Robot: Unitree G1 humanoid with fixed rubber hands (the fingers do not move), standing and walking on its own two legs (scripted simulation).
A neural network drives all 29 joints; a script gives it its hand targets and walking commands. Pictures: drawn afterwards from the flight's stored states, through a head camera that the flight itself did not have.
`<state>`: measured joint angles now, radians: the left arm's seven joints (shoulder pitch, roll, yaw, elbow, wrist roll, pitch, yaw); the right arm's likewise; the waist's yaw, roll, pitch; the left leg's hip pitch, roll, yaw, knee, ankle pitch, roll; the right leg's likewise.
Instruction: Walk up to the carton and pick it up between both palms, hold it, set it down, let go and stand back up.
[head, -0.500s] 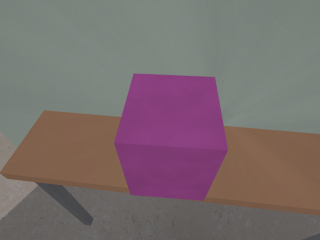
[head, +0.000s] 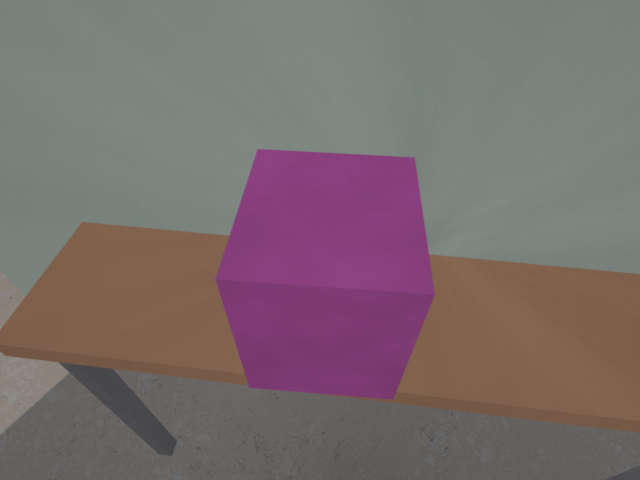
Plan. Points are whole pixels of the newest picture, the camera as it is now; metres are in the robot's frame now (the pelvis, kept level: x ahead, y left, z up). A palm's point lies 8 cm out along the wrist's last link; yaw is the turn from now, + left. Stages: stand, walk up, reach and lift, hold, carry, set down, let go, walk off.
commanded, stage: stand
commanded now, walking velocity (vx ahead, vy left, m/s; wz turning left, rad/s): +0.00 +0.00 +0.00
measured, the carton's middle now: (327, 278) +0.37 +0.01 +0.06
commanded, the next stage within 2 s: reach and lift in 0.38 s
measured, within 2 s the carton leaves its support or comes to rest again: neither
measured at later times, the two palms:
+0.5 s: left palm out of the picture +0.02 +0.22 -0.17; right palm out of the picture +0.02 -0.22 -0.16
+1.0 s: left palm out of the picture +0.08 +0.25 -0.09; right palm out of the picture +0.09 -0.21 -0.10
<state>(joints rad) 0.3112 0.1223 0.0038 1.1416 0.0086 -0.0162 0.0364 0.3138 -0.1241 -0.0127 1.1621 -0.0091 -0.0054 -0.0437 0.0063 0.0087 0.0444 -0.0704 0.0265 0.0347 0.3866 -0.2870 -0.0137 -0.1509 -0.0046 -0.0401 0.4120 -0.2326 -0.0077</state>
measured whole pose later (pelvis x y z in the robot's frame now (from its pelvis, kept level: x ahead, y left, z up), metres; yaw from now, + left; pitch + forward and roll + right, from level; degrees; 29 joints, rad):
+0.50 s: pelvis -0.01 +0.00 -0.01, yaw +2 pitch +1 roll +0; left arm 0.15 0.18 0.00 1.08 -0.06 0.20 0.01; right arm 0.18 -0.10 -0.11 1.07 -0.09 0.12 -0.01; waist -0.02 -0.02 0.03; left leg -0.26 0.02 0.02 0.59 -0.36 -0.02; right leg -0.33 -0.03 -0.06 0.61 -0.31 -0.01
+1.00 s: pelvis -0.05 -0.02 -0.02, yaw +0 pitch -1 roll +0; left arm 0.22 0.26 0.12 0.24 0.03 0.62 -0.09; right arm 0.30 -0.10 0.03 0.28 0.06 0.31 -0.07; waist 0.02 -0.02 0.14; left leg -0.27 0.07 0.03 0.60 -0.31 -0.04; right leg -0.33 0.02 -0.06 0.59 -0.25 -0.04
